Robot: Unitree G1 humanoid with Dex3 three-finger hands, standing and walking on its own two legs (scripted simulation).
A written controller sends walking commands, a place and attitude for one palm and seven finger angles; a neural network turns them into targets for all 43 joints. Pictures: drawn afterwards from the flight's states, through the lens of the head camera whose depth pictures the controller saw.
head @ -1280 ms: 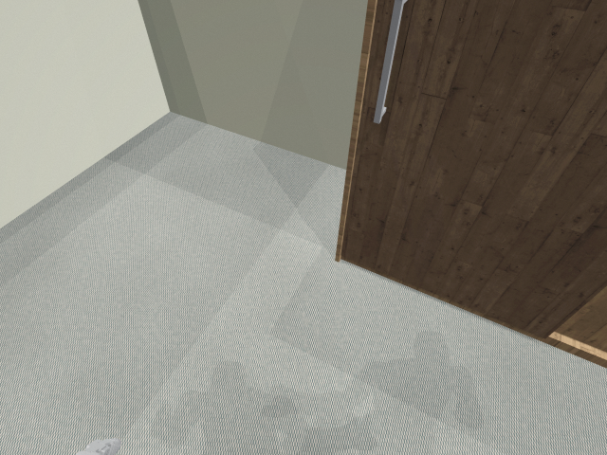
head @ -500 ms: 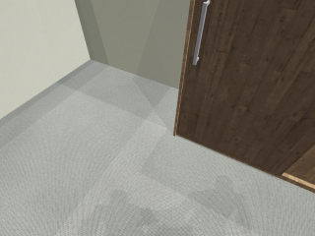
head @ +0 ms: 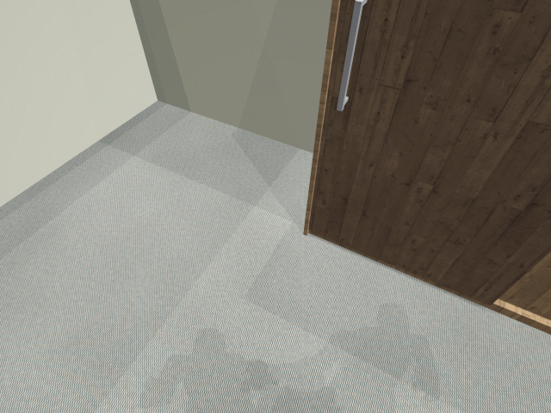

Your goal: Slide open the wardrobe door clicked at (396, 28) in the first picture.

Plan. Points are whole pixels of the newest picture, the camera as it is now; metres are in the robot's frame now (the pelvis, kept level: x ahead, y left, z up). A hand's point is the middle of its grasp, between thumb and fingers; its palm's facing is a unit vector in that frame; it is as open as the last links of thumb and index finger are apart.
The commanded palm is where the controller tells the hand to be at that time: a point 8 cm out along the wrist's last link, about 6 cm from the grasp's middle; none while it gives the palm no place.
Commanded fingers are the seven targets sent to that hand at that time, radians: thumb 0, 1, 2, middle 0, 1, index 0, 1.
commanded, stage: look at it before walking up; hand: left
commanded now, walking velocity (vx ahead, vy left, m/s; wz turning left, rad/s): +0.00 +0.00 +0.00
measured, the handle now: (351, 58) +0.94 -0.15 +0.08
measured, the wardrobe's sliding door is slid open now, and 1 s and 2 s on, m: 0.00 0.00 0.00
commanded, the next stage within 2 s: turn to face it in 0.26 s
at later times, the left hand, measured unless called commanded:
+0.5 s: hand out of the picture +0.09 +0.24 -0.16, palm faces -0.04 -0.94 -0.34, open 7.4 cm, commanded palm none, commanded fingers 0.00 0.90 0.90 -0.20 -0.30 -0.20 -0.30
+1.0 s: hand out of the picture +0.06 +0.15 -0.17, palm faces -0.19 -0.95 -0.23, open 7.4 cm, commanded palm none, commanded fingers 0.00 0.90 0.90 -0.20 -0.30 -0.20 -0.30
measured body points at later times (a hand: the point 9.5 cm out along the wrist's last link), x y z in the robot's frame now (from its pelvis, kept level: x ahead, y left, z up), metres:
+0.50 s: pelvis +0.01 +0.00 +0.00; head +0.02 -0.01 +0.45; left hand +0.09 +0.29 -0.13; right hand +0.09 -0.30 -0.14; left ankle +0.00 +0.13 -0.75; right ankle +0.00 -0.12 -0.75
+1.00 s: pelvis -0.02 -0.02 -0.01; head +0.02 -0.05 +0.44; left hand +0.07 +0.20 -0.15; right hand +0.00 -0.29 -0.16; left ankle -0.01 +0.14 -0.67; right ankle +0.00 -0.11 -0.75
